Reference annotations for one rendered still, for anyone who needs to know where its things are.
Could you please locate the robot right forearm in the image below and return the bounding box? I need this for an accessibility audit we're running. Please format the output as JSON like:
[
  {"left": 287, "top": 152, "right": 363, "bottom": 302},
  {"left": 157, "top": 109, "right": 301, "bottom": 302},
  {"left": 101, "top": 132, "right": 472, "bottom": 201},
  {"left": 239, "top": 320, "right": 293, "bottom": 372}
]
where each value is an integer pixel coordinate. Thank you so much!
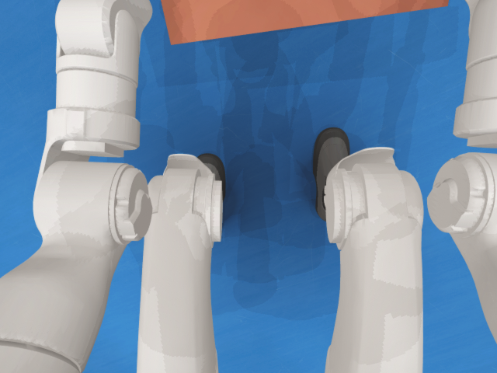
[{"left": 453, "top": 0, "right": 497, "bottom": 148}]

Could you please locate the robot left forearm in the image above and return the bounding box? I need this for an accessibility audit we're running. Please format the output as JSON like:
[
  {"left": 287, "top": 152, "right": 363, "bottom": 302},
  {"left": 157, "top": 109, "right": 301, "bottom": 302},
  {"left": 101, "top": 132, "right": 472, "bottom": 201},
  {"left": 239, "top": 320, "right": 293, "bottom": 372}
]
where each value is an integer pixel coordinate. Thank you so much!
[{"left": 33, "top": 0, "right": 152, "bottom": 230}]

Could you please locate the carton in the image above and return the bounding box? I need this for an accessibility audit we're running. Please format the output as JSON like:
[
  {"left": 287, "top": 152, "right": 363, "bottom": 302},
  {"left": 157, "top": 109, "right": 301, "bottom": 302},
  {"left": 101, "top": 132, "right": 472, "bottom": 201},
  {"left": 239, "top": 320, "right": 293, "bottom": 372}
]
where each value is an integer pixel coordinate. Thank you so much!
[{"left": 161, "top": 0, "right": 449, "bottom": 45}]

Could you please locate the left robot upper arm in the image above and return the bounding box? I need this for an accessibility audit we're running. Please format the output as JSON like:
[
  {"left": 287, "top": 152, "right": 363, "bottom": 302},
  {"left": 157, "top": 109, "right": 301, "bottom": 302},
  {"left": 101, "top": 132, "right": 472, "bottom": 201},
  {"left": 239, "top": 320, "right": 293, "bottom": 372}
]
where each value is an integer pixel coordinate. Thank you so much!
[{"left": 0, "top": 161, "right": 152, "bottom": 373}]

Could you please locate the left robot shin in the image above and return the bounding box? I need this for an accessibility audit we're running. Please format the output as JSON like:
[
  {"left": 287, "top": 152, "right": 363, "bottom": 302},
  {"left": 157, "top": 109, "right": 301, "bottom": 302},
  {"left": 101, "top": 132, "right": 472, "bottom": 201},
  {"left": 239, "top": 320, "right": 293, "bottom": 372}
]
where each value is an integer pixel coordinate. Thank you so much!
[{"left": 148, "top": 154, "right": 212, "bottom": 213}]

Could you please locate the right robot upper arm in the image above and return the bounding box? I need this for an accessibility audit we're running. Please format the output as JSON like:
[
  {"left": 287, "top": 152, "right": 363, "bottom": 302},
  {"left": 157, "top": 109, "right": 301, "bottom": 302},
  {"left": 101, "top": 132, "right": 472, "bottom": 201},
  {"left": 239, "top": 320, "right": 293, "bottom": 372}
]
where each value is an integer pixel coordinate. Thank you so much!
[{"left": 427, "top": 152, "right": 497, "bottom": 343}]

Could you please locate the left robot foot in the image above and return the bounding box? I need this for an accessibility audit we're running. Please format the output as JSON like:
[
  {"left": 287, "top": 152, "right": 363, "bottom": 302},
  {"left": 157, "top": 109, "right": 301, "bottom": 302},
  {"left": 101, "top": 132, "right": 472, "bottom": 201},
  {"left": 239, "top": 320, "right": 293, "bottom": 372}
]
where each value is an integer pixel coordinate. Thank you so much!
[{"left": 197, "top": 153, "right": 226, "bottom": 201}]

